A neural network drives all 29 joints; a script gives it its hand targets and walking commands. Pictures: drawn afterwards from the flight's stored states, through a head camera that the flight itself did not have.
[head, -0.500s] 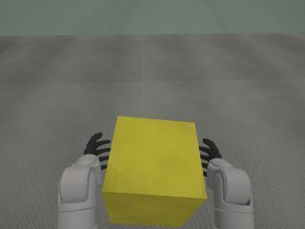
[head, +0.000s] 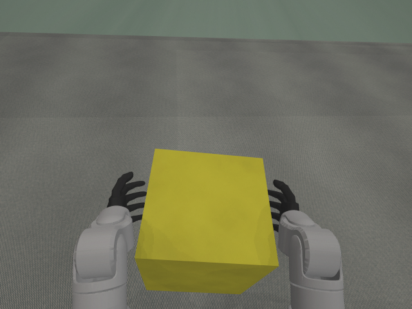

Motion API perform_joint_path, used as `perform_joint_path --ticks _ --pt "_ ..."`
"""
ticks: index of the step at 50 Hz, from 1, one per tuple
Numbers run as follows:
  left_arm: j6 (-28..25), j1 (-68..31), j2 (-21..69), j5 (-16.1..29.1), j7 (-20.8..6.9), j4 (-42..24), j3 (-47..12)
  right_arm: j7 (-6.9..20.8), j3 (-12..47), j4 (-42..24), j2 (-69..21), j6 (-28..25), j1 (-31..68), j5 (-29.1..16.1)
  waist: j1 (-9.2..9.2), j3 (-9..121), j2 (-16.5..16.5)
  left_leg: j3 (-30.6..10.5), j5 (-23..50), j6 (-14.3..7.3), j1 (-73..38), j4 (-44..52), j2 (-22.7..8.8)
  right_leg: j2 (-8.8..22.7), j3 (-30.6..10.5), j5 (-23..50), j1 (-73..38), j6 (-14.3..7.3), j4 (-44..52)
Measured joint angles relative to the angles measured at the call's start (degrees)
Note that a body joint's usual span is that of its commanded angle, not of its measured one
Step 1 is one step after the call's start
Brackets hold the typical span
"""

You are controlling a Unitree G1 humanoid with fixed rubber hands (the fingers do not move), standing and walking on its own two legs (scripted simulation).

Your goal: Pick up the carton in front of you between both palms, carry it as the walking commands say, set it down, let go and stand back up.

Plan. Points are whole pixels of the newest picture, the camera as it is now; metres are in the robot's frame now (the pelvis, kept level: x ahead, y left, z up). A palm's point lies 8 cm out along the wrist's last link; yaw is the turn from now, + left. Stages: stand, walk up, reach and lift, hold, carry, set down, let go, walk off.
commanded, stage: carry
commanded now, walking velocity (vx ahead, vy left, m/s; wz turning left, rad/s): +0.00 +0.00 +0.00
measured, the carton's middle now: (201, 227) +0.30 +0.00 +0.00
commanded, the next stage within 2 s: none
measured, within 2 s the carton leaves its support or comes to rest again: neither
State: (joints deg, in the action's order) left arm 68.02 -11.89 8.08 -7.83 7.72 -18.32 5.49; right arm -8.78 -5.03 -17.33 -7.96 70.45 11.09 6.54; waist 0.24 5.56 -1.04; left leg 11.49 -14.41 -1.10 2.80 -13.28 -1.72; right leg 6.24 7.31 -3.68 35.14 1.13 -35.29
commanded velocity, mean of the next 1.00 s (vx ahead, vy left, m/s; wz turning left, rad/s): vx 0.00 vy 0.00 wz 0.00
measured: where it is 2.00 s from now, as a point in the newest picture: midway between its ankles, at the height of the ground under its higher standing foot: outside the picture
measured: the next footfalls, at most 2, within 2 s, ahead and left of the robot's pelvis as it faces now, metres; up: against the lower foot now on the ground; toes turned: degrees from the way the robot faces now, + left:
right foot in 0.10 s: +0.26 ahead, -0.11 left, +0.00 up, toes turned +8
left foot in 0.38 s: +0.24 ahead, +0.10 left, +0.00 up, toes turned -5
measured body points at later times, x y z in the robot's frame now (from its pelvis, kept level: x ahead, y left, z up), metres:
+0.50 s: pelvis +0.22 -0.02 -0.01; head +0.20 -0.02 +0.44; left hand +0.50 +0.14 +0.08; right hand +0.51 -0.16 +0.08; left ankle +0.20 +0.09 -0.75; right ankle +0.22 -0.11 -0.75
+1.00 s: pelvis +0.24 -0.01 -0.02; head +0.22 -0.01 +0.43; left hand +0.53 +0.15 +0.03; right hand +0.53 -0.15 +0.02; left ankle +0.20 +0.09 -0.75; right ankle +0.22 -0.11 -0.75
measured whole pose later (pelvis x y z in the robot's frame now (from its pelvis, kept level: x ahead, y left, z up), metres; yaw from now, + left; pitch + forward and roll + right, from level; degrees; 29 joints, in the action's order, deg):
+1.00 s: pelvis +0.24 -0.01 -0.02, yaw +1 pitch +3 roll +0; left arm 50.2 -11.5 8.0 -12.9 4.5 4.2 7.2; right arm -5.1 -6.3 4.2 -7.9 53.0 11.2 12.5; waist -0.1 7.0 -0.1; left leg 9.2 -20.0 -0.2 14.3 -32.1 -3.4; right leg 3.6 10.7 -19.3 15.4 -0.8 -32.5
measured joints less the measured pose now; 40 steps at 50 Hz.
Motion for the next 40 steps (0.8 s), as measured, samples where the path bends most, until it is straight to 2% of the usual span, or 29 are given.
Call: perform_joint_path --ticks 4,5,7,8,10,12,15,17,20,25,30,40 --pt "1.1 -1.2 0.2 0.1 0.0 -0.7 0.8 0.4 -0.1 -0.5 -0.2 1.2 1.4 1.0 -0.3 0.7 0.4 -0.3 -7.6 2.6 -4.1 -5.2 -1.2 -2.6 3.5 6.6 -5.8 -0.8 9.5" --pt "1.3 -1.8 0.3 0.0 0.0 -0.3 0.9 0.5 -0.4 -0.5 -0.3 1.5 1.7 1.3 -0.15 0.8 0.2 -0.4 -10.3 3.3 -4.0 -9.2 -1.5 -2.8 4.4 8.0 -8.4 -1.9 11.7" --pt "0.7 -3.5 0.7 -0.3 0.3 2.3 0.8 0.7 -1.6 0.7 0.3 1.7 3.2 1.5 -0.82 0.0 2.9 -2.7 -12.9 4.0 1.3 -23.2 -3.8 -4.3 5.6 0.7 -8.7 -5.5 8.5" --pt "0.5 -4.3 0.9 -0.5 0.4 3.7 0.9 0.8 -2.1 1.4 0.5 1.9 3.8 1.6 -0.86 -1.0 3.4 -5.0 -14.6 4.1 5.1 -30.6 -3.2 -4.4 5.9 -1.1 -8.9 -6.2 7.6" --pt "0.5 -4.7 1.1 -0.5 0.4 5.2 1.3 0.6 -2.8 2.3 0.2 2.1 3.9 1.8 -0.61 -2.6 3.4 -7.1 -16.5 3.6 11.1 -38.3 -1.5 -4.0 5.9 -1.0 -10.7 -5.3 8.9" --pt "0.7 -4.2 0.9 -0.3 0.0 5.2 1.8 0.1 -2.9 2.1 -0.7 2.3 3.3 1.8 -0.39 -3.8 3.2 -7.1 -16.2 3.1 14.3 -34.9 -1.0 -4.1 5.8 -1.3 -13.0 -5.5 11.6" --pt "0.4 -3.6 0.8 0.1 -0.3 3.7 2.0 -0.5 -1.9 0.9 -0.6 2.2 3.2 1.6 -0.56 -5.3 3.0 -6.5 -12.6 2.8 16.7 -25.0 -1.0 -4.4 5.6 -1.6 -15.7 -5.8 14.2" --pt "0.0 -3.4 0.7 0.3 -0.3 2.4 1.9 -0.5 -1.5 -0.2 -0.6 1.9 3.2 1.5 -0.67 -5.7 3.0 -5.5 -7.1 2.7 16.9 -18.9 -1.5 -4.7 5.4 -2.6 -17.0 -5.5 14.2" --pt "-0.2 -3.0 0.6 0.3 -0.3 1.5 1.6 -0.6 -1.0 -1.1 -0.6 1.7 3.0 1.6 -0.67 -4.4 3.2 -4.0 6.0 2.3 14.5 -12.6 -2.8 -5.2 5.2 -6.0 -18.3 -4.7 11.3" --pt "0.5 -2.8 0.6 -0.6 -0.3 4.8 1.7 -0.2 -1.1 3.2 -0.5 1.8 3.0 2.4 -0.6 0.9 0.9 -3.2 -0.7 1.5 11.8 -14.1 -2.2 -4.2 4.5 -10.5 -20.1 -3.5 8.7" --pt "-0.3 -3.1 0.6 -2.0 -0.3 9.8 1.8 0.6 -1.6 9.2 -0.6 0.1 3.1 3.6 -0.57 3.6 0.2 -2.8 -3.5 1.4 11.0 -15.9 -1.7 -3.4 3.9 -13.8 -20.3 -2.5 5.7" --pt "-8.3 -1.5 0.3 -2.8 -0.7 17.0 1.3 0.2 -1.3 15.9 -0.2 -7.6 1.6 3.8 -0.34 1.6 1.0 -2.5 -6.0 1.1 11.6 -18.8 -1.7 -2.8 3.4 -16.1 -19.7 -1.9 2.9"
